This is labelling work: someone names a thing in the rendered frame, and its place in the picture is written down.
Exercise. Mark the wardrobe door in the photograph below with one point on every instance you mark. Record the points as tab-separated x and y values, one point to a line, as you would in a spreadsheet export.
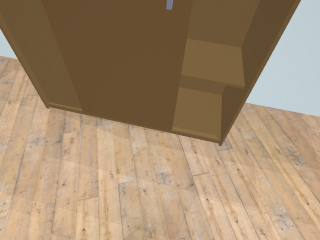
124	57
30	27

